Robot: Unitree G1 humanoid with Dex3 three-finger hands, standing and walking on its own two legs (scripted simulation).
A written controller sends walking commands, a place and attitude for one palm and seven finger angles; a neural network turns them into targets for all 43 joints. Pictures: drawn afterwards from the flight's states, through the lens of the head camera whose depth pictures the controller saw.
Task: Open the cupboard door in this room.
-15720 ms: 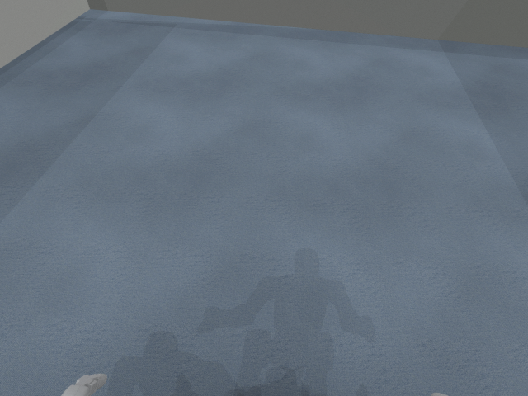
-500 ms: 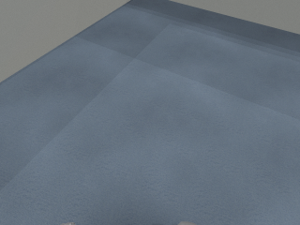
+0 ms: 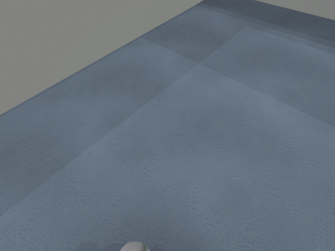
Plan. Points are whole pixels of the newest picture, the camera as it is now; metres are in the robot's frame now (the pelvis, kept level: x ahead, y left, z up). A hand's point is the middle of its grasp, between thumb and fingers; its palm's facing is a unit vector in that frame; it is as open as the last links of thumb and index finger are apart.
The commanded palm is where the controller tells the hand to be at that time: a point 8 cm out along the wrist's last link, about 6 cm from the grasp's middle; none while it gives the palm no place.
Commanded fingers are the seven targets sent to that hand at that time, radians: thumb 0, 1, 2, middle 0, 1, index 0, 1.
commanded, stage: turn or walk to find it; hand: left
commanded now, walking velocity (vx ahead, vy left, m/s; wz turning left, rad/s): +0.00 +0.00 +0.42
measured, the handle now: out of the picture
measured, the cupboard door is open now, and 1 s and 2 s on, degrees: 0 0 0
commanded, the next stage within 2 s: none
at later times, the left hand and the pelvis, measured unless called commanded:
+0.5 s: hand out of the picture +0.02 +0.28 -0.17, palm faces +0.22 -0.95 -0.24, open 7.4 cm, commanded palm none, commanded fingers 0.00 0.90 0.90 -0.20 -0.30 -0.20 -0.30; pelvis -0.01 +0.05 +0.00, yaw +11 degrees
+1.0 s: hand out of the picture -0.03 +0.18 -0.14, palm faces +0.42 -0.86 -0.29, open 7.3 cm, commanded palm none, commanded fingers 0.00 0.90 0.90 -0.20 -0.30 -0.20 -0.30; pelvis -0.02 -0.03 +0.00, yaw +25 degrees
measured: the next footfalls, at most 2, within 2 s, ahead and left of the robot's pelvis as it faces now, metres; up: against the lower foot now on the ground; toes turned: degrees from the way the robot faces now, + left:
left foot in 0.16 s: +0.01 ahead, +0.15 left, +0.00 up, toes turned +8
right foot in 0.72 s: +0.04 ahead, -0.09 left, +0.00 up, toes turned +13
